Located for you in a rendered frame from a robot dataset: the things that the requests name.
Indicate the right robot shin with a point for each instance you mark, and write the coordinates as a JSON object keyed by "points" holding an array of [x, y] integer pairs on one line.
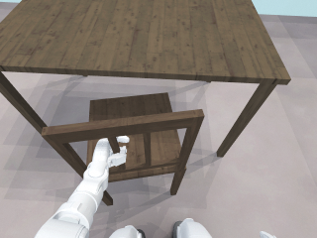
{"points": [[188, 220]]}

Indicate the robot left hand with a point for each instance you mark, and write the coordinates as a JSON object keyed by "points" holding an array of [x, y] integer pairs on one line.
{"points": [[103, 152]]}

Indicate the chair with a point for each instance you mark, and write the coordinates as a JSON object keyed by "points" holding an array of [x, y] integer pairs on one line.
{"points": [[154, 147]]}

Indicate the table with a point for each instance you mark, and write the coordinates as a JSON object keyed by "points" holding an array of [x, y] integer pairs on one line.
{"points": [[199, 40]]}

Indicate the robot right thigh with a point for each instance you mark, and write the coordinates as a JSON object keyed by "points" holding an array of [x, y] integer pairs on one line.
{"points": [[191, 229]]}

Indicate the left robot forearm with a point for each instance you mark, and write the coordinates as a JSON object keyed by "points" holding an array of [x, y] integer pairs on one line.
{"points": [[84, 201]]}

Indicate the robot left upper arm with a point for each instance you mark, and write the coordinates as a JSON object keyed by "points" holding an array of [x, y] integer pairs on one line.
{"points": [[56, 228]]}

